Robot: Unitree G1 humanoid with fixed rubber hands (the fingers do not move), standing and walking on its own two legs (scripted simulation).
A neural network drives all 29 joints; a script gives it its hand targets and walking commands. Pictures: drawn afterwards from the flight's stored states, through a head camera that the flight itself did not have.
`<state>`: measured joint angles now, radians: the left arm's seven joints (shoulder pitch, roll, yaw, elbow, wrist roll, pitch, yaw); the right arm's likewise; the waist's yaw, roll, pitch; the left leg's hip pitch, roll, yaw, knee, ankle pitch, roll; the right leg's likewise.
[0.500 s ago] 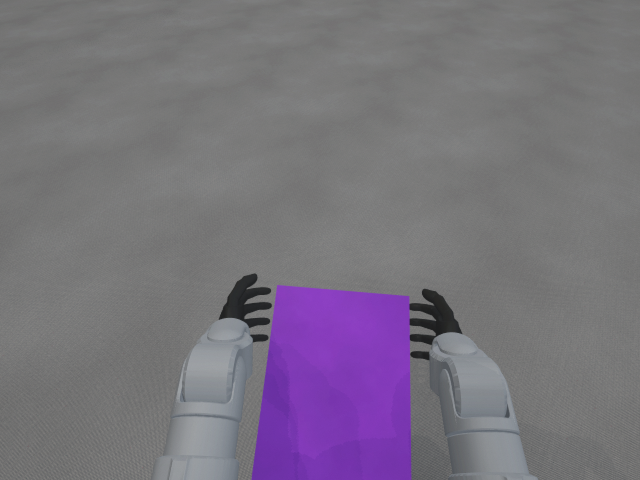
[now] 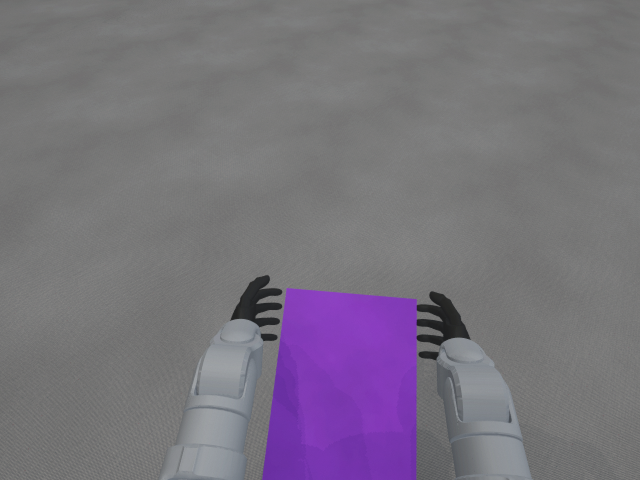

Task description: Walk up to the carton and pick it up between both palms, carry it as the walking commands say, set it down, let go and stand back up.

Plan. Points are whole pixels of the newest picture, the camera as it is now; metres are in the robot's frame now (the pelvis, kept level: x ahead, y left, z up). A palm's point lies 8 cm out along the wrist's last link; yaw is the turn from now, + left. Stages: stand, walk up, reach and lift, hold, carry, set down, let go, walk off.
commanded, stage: hold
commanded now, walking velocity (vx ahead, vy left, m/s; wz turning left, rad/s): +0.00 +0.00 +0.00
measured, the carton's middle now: (342, 386) +0.28 -0.03 -0.09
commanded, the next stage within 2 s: set down in 0.64 s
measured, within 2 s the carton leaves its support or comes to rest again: neither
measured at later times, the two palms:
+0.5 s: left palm (272, 315) +0.30 +0.07 +0.06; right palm (484, 316) +0.30 -0.20 +0.06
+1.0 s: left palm (266, 328) +0.30 +0.08 +0.04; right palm (477, 339) +0.28 -0.19 +0.04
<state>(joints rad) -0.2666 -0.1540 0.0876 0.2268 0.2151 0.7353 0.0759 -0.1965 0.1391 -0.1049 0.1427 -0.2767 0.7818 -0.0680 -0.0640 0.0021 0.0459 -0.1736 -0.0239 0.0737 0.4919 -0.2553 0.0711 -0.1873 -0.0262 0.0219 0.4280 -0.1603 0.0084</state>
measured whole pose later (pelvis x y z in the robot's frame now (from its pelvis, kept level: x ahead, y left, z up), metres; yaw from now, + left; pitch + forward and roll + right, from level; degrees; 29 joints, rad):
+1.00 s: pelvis +0.00 -0.04 +0.01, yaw +6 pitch -9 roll +0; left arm -0.36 -0.18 0.21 0.47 0.31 0.68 -0.01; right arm -0.31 0.16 -0.25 0.38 -0.32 0.75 -0.05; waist -0.12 -0.04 0.04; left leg -0.03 -0.06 -0.09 0.39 -0.20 0.03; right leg -0.03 0.02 0.10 0.37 -0.18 0.02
